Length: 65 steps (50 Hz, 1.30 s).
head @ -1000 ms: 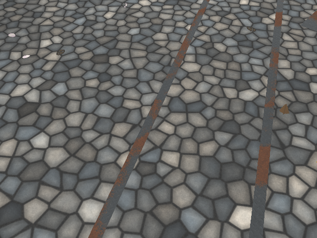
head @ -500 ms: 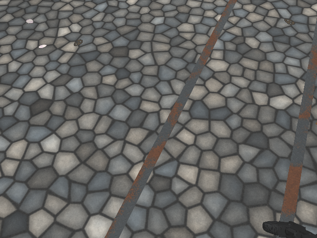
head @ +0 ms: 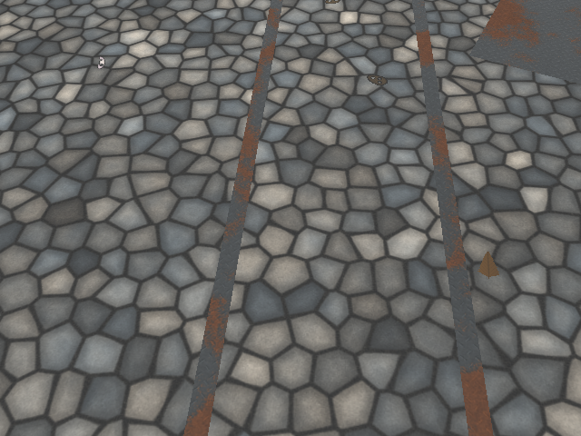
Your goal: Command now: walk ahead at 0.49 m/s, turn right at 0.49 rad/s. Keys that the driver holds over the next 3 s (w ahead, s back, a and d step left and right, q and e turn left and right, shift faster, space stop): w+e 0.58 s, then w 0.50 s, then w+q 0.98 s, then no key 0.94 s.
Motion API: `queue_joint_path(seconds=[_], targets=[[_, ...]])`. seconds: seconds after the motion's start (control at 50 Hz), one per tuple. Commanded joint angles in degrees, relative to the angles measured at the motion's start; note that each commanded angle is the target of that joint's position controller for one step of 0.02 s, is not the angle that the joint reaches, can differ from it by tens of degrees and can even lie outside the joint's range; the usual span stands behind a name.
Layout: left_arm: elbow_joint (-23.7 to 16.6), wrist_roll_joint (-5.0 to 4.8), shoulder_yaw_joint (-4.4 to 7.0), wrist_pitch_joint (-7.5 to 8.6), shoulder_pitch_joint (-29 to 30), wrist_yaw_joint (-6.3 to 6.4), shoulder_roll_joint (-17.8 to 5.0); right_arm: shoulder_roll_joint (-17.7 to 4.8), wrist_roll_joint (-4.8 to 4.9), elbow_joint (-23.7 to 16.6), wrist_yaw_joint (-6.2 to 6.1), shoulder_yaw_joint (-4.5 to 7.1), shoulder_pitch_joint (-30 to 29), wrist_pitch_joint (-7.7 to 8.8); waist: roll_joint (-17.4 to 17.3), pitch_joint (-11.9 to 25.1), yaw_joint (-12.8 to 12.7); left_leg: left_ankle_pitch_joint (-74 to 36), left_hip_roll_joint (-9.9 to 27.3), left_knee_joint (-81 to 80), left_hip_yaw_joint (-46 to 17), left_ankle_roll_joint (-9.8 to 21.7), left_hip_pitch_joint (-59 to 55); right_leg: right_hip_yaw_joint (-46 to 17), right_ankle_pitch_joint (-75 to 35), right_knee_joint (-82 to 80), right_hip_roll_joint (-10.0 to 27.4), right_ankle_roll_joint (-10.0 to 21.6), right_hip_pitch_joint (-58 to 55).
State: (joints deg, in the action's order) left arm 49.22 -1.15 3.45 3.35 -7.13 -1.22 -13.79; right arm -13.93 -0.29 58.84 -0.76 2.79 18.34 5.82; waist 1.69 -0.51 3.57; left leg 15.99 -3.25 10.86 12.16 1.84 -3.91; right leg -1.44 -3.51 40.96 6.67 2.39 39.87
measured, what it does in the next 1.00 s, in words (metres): walks ahead, turning right: right foot, then left foot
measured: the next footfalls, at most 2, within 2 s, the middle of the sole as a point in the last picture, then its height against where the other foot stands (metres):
right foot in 0.12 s outside the picture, level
left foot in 0.62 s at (291, 402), level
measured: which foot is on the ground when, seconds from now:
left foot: down 0.00-0.14, up 0.16-0.60, down 0.62-1.00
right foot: up 0.00-0.10, down 0.12-0.62, up 0.64-1.00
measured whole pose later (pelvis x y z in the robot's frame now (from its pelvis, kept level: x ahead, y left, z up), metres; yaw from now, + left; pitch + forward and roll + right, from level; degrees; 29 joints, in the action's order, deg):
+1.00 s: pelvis +0.56 -0.11 +0.01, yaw -26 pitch +3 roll +2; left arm 37.5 -0.9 2.3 3.9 -5.4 -0.9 -14.9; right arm -15.7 1.2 51.9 0.8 3.2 21.9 4.8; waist 2.3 -0.5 6.3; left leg 14.4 -1.8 14.3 2.0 1.2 2.5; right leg -1.9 2.5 36.3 4.8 0.5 35.5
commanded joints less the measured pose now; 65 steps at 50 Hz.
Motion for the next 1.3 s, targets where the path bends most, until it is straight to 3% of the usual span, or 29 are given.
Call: queue_joint_path(seconds=[0.02, 0.08, 0.12, 0.14, 0.16, 0.18, 0.2, 0.22, 0.24, 0.32, 0.44, 0.54, 0.6, 0.62, 0.64, 0.66, 0.68, 0.72, 0.78, 0.88, 1.04, 1.1, 1.12, 1.14, 1.16, 1.18, 1.2, 1.24, 1.3], targets=[[-7.2, -0.07, -0.39, 0.72, 8.7, -1.58, -1.6, -9.7, 0.68, -2.0, -0.51, 1.91, 2.1, -0.89, -2.3, -6.0, 0.9, -25.9, 19.1, -0.7, -3.4, 7.1, -1.5, 3.2, 3.5, -3.9, -0.9, 1.2, 3.8], [-8.9, -0.32, 0.88, 0.42, 5.4, -2.66, -4.5, -12.0, 0.78, -3.6, -0.94, 2.62, 0.0, -2.37, -6.0, -1.6, -2.8, -52.1, 19.8, 10.2, -0.6, 5.1, -4.2, 8.0, 12.1, -4.6, -5.7, 4.1, -5.5], [-5.9, -0.64, 4.02, 0.18, -10.0, -2.22, -10.1, -12.4, 0.82, -5.1, -1.36, 2.61, -2.0, -3.2, -6.1, 6.9, -11.3, -57.1, 17.0, 31.7, 1.3, 2.4, 2.5, 8.4, 10.5, -8.9, -10.4, 8.0, -27.4], [-4.4, -0.51, 6.02, -0.52, -18.2, -0.68, -16.0, -10.2, -0.28, -6.8, -1.22, 1.72, -0.7, -2.5, 2.5, 13.1, -13.3, -34.7, 13.8, 50.7, 1.7, -0.2, 17.9, -7.7, 10.7, -10.0, -0.6, 11.9, -45.2], [-6.2, -0.34, 6.12, -0.14, -15.1, -0.57, -19.2, -2.6, -0.47, -9.6, -0.03, -0.51, 2.9, -0.17, 13.7, 19.1, -6.7, 14.9, -0.4, 71.0, -7.2, -3.4, 41.9, -43.7, 18.7, -20.1, 13.1, 23.9, -61.9], [-6.3, 0.51, 4.66, 0.19, -17.1, -0.68, -14.4, -8.3, 1.64, -10.9, 1.1, 0.67, -3.5, 2.64, 7.1, 21.3, -10.8, 14.7, 2.1, 73.8, -18.6, -1.4, 48.2, -45.3, 19.2, -24.7, 13.1, 22.1, -63.5], [-6.3, 0.81, 3.86, 0.72, -15.0, -0.46, -11.2, -9.2, 3.27, -12.5, 1.5, 0.91, -7.5, 3.73, 5.0, 13.9, -10.2, 10.3, 4.9, 71.3, -18.2, 0.3, 51.2, -35.4, 15.4, -24.1, 10.9, 19.2, -58.0], [-7.1, 0.55, 3.34, 1.2, -10.8, -0.6, -9.5, -8.5, 2.55, -12.3, 1.18, 0.81, -8.0, 3.99, -1.8, 8.1, -7.0, 6.2, 7.7, 65.1, -17.8, 0.5, 48.8, -27.5, 8.5, -24.4, 8.0, 17.0, -48.0], [-8.1, 0.64, 2.79, 1.43, -7.1, -0.54, -7.7, -9.2, 1.32, -11.7, 0.71, 1.49, -7.9, 3.44, -2.9, 6.0, -4.9, 4.2, 9.6, 59.6, -17.6, 0.1, 44.5, -22.4, 3.1, -25.0, 5.9, 15.4, -40.9], [-9.1, 0.49, 2.85, 1.66, -6.5, 0.51, -9.2, -7.2, -0.45, -13.1, 0.52, 1.71, -7.5, 0.5, -1.7, 2.8, -2.0, -0.6, 10.1, 49.0, -16.1, -3.6, 38.8, -16.1, -5.1, -28.6, 2.7, 15.5, -29.0], [-8.5, 0.02, 3.47, 0.74, -11.3, 1.91, -11.1, -5.0, -0.01, -17.6, 0.77, 0.66, -20.4, 0.7, 2.6, 0.4, -6.7, -21.3, 4.9, 23.3, -14.2, -5.2, 34.2, -11.8, 4.1, -27.6, -2.2, 10.4, -24.6], [-7.7, -0.25, 3.41, 0.04, -13.8, 2.31, -10.4, -8.4, 0.81, -19.8, 1.79, 1.57, -22.6, 1.85, 4.5, 0.7, -6.7, -17.3, 3.8, 16.7, -16.8, -3.2, 32.1, -19.6, 8.4, -21.1, 1.2, 9.0, -31.8], [-8.7, 0.25, 2.74, -0.5, -12.0, 2.55, -8.6, -10.9, 0.39, -17.4, 1.75, 3.04, -12.7, 2.91, 6.0, 4.8, -1.4, -13.5, 3.9, 13.5, -15.2, 0.3, 18.9, -20.1, 2.1, -11.6, -1.2, 6.5, -32.4], [-9.6, 0.96, 1.46, -0.29, -12.0, 2.3, -5.4, -13.5, -0.71, -16.4, 1.45, 3.74, -4.4, 3.13, 2.2, 12.2, 2.1, -11.8, 11.7, 15.2, -22.1, 3.9, 5.1, -16.0, 5.7, 2.2, -4.3, 4.4, -26.8], [-10.4, -0.26, 0.37, 0.42, -20.6, 2.21, -1.7, -18.6, -1.5, -14.4, 1.38, 5.15, 3.1, 2.43, -15.0, 19.8, -0.4, -2.9, 24.3, 12.0, -47.1, 13.9, -15.6, -8.6, 26.6, 22.0, -12.8, -0.3, -6.7], [-9.1, -1.33, 0.6, 0.71, -22.8, 2.33, -5.7, -14.7, 0.42, -13.1, 2.01, 4.52, 4.5, 2.06, -18.2, 19.2, 0.1, 11.2, 27.4, 6.7, -60.0, 15.8, -17.1, -9.5, 37.3, 31.3, -10.6, -0.9, 3.2], [-9.1, -1.41, 1.56, 0.61, -17.3, 2.28, -9.9, -10.1, 1.0, -14.3, 2.02, 3.3, 1.1, 1.76, -11.1, 10.7, 1.3, 14.6, 24.7, 5.5, -52.2, 13.1, -10.1, -10.2, 32.6, 34.5, -8.0, -1.0, 6.3], [-11.3, 0.37, 1.58, 0.7, -8.8, 2.29, -9.4, -7.5, 0.05, -14.8, 2.01, 2.17, -4.6, 0.87, -5.1, 1.9, -0.1, 3.1, 19.7, 3.7, -38.3, 10.6, 4.4, -7.0, 25.5, 30.2, -4.4, -0.8, 4.0], [-11.6, 0.33, 1.13, 0.59, -9.6, 1.64, -6.2, -6.5, -0.14, -13.8, 1.94, 1.61, -5.1, 1.08, -7.6, 1.1, -3.0, -8.2, 16.1, 0.5, -29.6, 10.4, 11.4, -4.5, 22.4, 22.5, -1.6, -0.7, -1.8], [-14.3, 0.86, -0.35, 1.08, -2.4, 1.18, -3.6, -10.5, 1.0, -12.2, 1.39, 2.54, -2.7, 0.78, -6.0, 0.4, -1.5, -17.2, 15.4, -2.6, -21.6, 11.0, 12.1, -1.3, 11.2, 5.9, -0.5, -2.0, -2.5], [-17.9, -0.2, -0.18, 1.82, 7.9, -0.59, -5.1, -12.6, 2.07, -9.0, 1.27, 2.52, 3.6, -1.37, -7.1, -2.0, 0.8, -19.6, 17.7, 1.6, -19.1, 7.9, 5.5, 1.5, 7.6, -10.2, -4.0, 0.0, -8.1], [-14.2, 0.66, 2.41, 1.89, -5.8, -0.09, -9.8, -12.0, 2.03, -9.1, 0.97, 2.02, 2.8, -2.02, -5.7, 6.2, -7.1, -35.9, 13.7, 18.9, -15.1, 4.6, 9.0, 3.0, 7.6, -14.6, -6.2, 3.7, -31.0], [-12.7, 1.63, 3.77, 1.64, -16.7, 0.7, -14.4, -8.7, 0.5, -11.0, 0.98, 0.55, 2.0, -1.65, 1.0, 15.0, -11.6, -21.3, 10.2, 37.0, -12.6, 2.2, 21.0, -9.5, 5.3, -12.7, 5.6, 7.8, -48.5], [-11.9, 1.86, 4.32, 1.16, -18.7, 0.64, -18.3, -2.5, 0.79, -12.0, 1.21, -1.34, 8.3, -0.41, 15.9, 21.3, -8.3, 15.5, 1.5, 55.4, -12.6, -0.7, 41.7, -33.8, 13.5, -18.7, 18.3, 16.2, -63.1], [-11.7, 1.42, 3.11, 1.13, -19.3, 0.57, -12.7, -9.2, 2.26, -11.1, 1.38, 0.32, 5.1, 0.23, 9.1, 18.8, -10.7, 16.9, 3.9, 62.2, -19.0, -0.4, 47.7, -36.1, 20.7, -21.8, 17.1, 15.3, -60.0], [-11.8, 1.14, 2.23, 1.37, -15.7, 0.64, -10.6, -11.2, 3.17, -12.6, 1.49, 1.1, 0.6, 0.43, 6.8, 10.9, -9.9, 11.6, 6.3, 62.7, -18.6, 0.1, 50.1, -27.0, 18.5, -22.9, 15.1, 12.8, -53.0], [-11.9, 1.26, 1.63, 1.55, -11.9, 0.5, -8.9, -10.5, 2.78, -12.7, 1.3, 1.09, -1.5, 0.17, 3.8, 7.3, -8.0, 6.9, 8.5, 60.4, -17.5, -0.2, 48.0, -20.5, 14.8, -24.6, 12.2, 11.2, -45.9], [-11.7, 1.72, 1.02, 2.27, -7.1, 0.14, -6.4, -8.9, 1.93, -12.4, 1.14, 1.45, -1.2, -1.26, 4.5, 2.7, -4.5, 1.4, 10.9, 56.2, -17.9, -1.0, 42.8, -12.1, 10.2, -29.2, 8.9, 9.7, -35.9], [-10.0, 1.93, 1.63, 3.64, -5.9, 0.22, -6.9, -5.9, 1.99, -12.6, 1.02, 1.2, -0.8, -3.13, 2.9, 0.6, -2.5, -3.2, 10.9, 53.8, -18.4, -2.2, 41.6, -4.9, 3.2, -33.0, 8.5, 9.9, -31.3]])
Over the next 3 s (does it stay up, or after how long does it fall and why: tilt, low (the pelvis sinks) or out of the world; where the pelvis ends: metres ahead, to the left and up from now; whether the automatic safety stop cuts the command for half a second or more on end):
stays up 1.29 -0.29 0.00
